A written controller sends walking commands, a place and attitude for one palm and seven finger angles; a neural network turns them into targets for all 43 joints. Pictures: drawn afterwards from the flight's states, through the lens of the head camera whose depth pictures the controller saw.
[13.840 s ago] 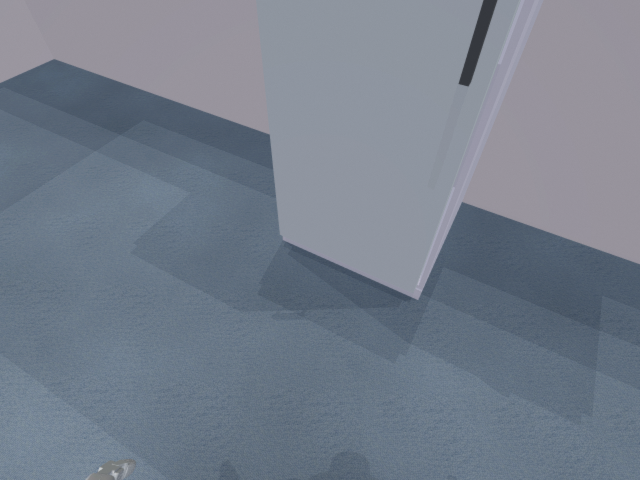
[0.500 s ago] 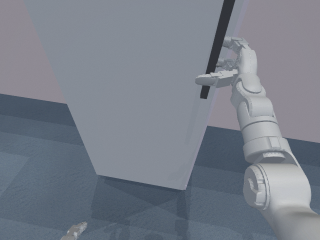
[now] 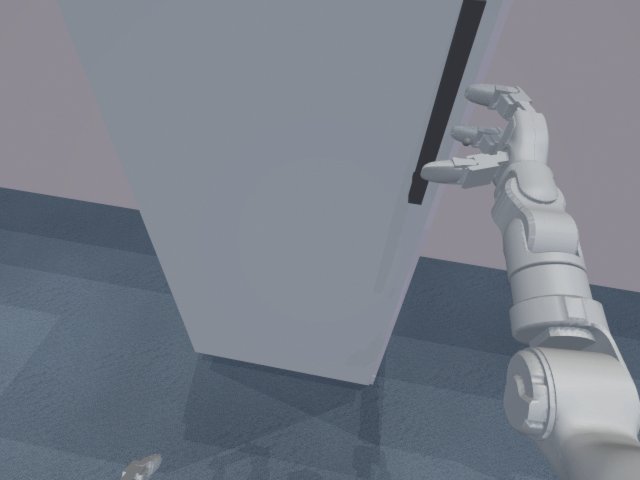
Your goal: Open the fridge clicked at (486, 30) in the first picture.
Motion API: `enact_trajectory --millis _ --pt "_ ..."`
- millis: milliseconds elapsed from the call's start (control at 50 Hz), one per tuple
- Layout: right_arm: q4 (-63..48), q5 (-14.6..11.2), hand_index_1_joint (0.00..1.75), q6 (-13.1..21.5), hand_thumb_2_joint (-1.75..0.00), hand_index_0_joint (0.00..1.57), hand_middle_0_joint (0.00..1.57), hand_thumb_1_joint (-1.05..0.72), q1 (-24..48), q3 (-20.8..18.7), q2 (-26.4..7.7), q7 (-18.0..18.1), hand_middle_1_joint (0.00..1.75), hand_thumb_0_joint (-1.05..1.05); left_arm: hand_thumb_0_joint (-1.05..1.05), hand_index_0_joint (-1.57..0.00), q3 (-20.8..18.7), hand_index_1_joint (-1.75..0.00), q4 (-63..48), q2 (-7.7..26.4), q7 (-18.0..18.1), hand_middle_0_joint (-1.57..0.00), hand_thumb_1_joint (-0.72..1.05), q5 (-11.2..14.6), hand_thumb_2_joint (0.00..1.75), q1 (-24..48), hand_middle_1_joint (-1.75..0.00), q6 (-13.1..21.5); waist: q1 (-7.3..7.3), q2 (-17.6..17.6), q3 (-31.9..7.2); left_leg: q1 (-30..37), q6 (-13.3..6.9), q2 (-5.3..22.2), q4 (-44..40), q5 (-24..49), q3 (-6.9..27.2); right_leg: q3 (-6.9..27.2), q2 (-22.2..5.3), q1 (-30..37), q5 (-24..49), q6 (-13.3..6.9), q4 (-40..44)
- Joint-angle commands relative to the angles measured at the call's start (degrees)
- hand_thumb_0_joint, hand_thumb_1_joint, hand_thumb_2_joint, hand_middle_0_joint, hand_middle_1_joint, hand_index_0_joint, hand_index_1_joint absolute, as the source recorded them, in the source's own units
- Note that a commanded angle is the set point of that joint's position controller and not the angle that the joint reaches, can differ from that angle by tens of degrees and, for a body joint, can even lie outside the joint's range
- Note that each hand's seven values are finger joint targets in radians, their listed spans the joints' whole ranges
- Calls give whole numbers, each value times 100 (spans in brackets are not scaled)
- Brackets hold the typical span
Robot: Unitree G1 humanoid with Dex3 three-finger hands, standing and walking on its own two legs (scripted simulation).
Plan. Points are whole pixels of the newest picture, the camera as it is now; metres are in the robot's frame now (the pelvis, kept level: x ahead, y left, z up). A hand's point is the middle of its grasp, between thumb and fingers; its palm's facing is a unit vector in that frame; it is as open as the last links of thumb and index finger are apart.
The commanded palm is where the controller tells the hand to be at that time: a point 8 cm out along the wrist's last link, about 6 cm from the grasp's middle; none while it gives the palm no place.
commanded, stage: move the hooked fingers beside the handle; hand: right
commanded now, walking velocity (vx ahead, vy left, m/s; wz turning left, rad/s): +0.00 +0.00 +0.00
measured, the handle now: (438, 111) +0.51 -0.09 +0.24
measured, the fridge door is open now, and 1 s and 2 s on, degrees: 0 0 0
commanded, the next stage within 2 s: feel for the door with the fingertips in 1.80 s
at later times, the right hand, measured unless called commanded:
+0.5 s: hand (478, 148) +0.44 -0.13 +0.23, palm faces +0.10 +1.00 +0.02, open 14.0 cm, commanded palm +0.41 -0.18 +0.23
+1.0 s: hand (496, 153) +0.43 -0.15 +0.24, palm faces +0.11 +0.99 +0.02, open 14.0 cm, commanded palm +0.40 -0.20 +0.23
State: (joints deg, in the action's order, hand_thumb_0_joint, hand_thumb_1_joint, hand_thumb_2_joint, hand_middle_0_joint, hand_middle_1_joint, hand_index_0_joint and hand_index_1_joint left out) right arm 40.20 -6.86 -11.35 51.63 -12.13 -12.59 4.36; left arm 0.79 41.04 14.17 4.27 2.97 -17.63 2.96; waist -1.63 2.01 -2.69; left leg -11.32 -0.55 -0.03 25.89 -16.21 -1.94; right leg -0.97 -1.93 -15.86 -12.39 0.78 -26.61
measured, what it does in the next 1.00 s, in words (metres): stands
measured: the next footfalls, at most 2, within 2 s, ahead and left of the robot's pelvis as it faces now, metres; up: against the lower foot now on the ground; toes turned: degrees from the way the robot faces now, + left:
none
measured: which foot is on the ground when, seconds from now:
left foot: down 0.00-1.00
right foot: down 0.00-1.00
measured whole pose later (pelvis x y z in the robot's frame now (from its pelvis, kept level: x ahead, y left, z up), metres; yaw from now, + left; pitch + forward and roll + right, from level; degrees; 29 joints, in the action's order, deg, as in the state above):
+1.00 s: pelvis -0.01 -0.01 +0.00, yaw +0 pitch +0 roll +0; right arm 33.2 -7.9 -14.6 46.4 -12.6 -13.7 2.6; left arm 1.9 40.0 13.7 4.6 3.3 -15.2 2.6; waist -0.9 1.9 -2.7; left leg -9.4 0.0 0.3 24.8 -15.3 -1.8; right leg -1.1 -1.6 -14.2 -11.8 0.3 -26.2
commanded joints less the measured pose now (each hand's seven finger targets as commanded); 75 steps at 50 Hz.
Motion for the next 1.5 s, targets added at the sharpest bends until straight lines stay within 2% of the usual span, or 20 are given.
enact_trajectory --millis 0,60,160,380,440,480,560,600,640,700,800,860,1000,1040,1120,1240,1280,1340,1420,1480 --pt "-1406 -86 120 250 -30 30 30 50 2940 -61 -887 -94 120 0 0 -20 -202 -30 -790 619 30 -20 90 3 90 427 -30 265 25 -323 -1789 184 -24 -105 -279 2202 -27 -11 212 1133 1521 -338 44" --pt "-1425 -96 120 173 -30 30 30 50 2780 -313 -1149 -46 120 0 0 -20 -181 -30 -829 642 38 -20 90 -15 90 471 -30 225 101 -546 -1786 307 -9 -84 -299 2226 -13 -10 226 1026 1516 -361 67" --pt "-1705 -57 120 236 -30 30 30 50 2807 -245 -1136 -74 120 0 0 -20 -165 -30 -908 606 47 -20 90 -13 90 587 -30 193 81 -395 -1769 329 -24 -73 -298 2228 -4 -15 203 1125 1565 -352 74" --pt "-1581 -126 120 149 -30 30 30 50 3224 225 -649 -124 120 0 0 -20 -115 -30 -848 574 79 -20 90 3 90 599 -30 205 -91 -249 -1547 -93 -40 -94 -373 1637 -43 122 172 1247 1211 -309 103" --pt "-1494 -102 120 201 -30 30 30 50 3036 -52 -953 -83 120 0 0 -20 -141 -30 -827 626 82 -20 90 -26 90 571 -30 209 11 -444 -1752 68 -52 -100 -338 1701 -60 138 154 1246 1356 -302 101" --pt "-1653 -85 120 241 -30 30 30 50 3109 8 -863 -63 120 0 0 -20 -126 -30 -862 568 65 -20 90 -21 90 609 -30 228 26 -125 -1844 81 -66 -90 -305 1802 -39 112 169 1321 1438 -292 88" --pt "-1443 -68 120 205 -30 30 30 50 2661 -409 -1324 -67 120 0 0 -20 -133 -30 -879 625 79 -20 90 -27 90 607 -30 180 140 -515 -1750 312 -47 -79 -346 1857 -33 69 159 1076 1397 -314 166" --pt "-1634 -36 120 207 -30 30 30 50 2728 -181 -1096 -110 120 0 0 -20 -127 -30 -921 584 64 -20 90 -9 90 625 -30 201 96 -237 -1645 206 -53 -90 -361 1852 -32 40 154 1157 1399 -303 163" --pt "-1607 -65 120 200 -30 30 30 50 2507 -199 -1084 -134 120 0 0 -20 -144 -30 -937 623 53 -20 90 -10 90 597 -30 208 115 -485 -1642 264 -54 -111 -381 1846 -64 64 147 1137 1421 -316 160" --pt "-1884 -107 120 154 -30 30 30 50 2689 -50 -980 -219 120 0 0 -20 -134 -30 -944 597 66 -20 90 17 90 650 -30 222 50 -139 -1607 147 -56 -109 -396 1750 -53 54 149 1227 1333 -298 183" --pt "-2008 -147 120 56 -30 30 30 50 2817 7 -957 -212 120 0 0 -20 -141 -30 -900 610 95 -20 90 32 90 660 -30 263 0 -110 -1541 -19 -48 -123 -464 1481 -42 88 145 1277 1152 -304 189" --pt "-2193 -157 120 106 -30 30 30 50 2652 -290 -1261 -173 120 0 0 -20 -149 -30 -920 629 85 -20 90 5 90 683 -30 277 112 -203 -1825 240 -58 -109 -416 1702 -35 90 159 1294 1360 -313 177" --pt "-1832 -166 120 -51 -30 30 30 50 2397 -89 -1078 -283 120 0 0 -20 -112 -30 -908 625 95 -20 90 39 90 729 -30 212 50 -227 -1407 36 -40 -112 -492 1499 -47 70 165 1161 1094 -303 214" --pt "-1840 -200 120 -43 -30 30 30 50 2436 -136 -1126 -285 120 0 0 -20 -125 -30 -927 651 105 -20 90 31 90 742 -30 220 56 -510 -1400 39 -24 -118 -534 1400 -48 95 157 1133 1031 -329 206" --pt "-2184 -184 120 72 -30 30 30 50 2708 -118 -1121 -264 120 0 0 -20 -107 -30 -953 589 95 -20 90 30 90 775 -30 250 56 -70 -1682 109 -61 -101 -446 1624 -31 100 178 1330 1247 -304 167" --pt "-1822 -189 120 -34 -30 30 30 50 2516 -18 -977 -279 120 0 0 -20 -113 -30 -919 625 99 -20 90 23 90 766 -30 213 37 -434 -1437 46 -32 -101 -494 1513 -60 104 169 1185 1118 -320 179" --pt "-1927 -171 120 -25 -30 30 30 50 2735 -26 -1028 -256 120 0 0 -20 -92 -30 -925 602 104 -20 90 26 90 792 -30 205 33 -184 -1525 57 -50 -89 -462 1528 -42 109 184 1211 1126 -305 183" --pt "-1759 -176 120 12 -30 30 30 50 2631 -80 -1060 -213 120 0 0 -20 -105 -30 -892 630 106 -20 90 6 90 745 -30 201 54 -482 -1502 91 -42 -102 -464 1487 -63 142 170 1150 1134 -313 179" --pt "-1802 -129 120 91 -30 30 30 50 2739 -127 -1106 -187 120 0 0 -20 -91 -30 -901 590 97 -20 90 6 90 741 -30 209 67 -227 -1551 108 -54 -90 -429 1593 -36 106 185 1179 1180 -303 181" --pt "-1647 -110 120 108 -30 30 30 50 2805 -137 -1167 -182 120 0 0 -20 -109 -30 -872 624 110 -20 90 -1 90 683 -30 202 29 -382 -1541 112 -33 -90 -443 1562 -29 104 179 1111 1114 -321 184"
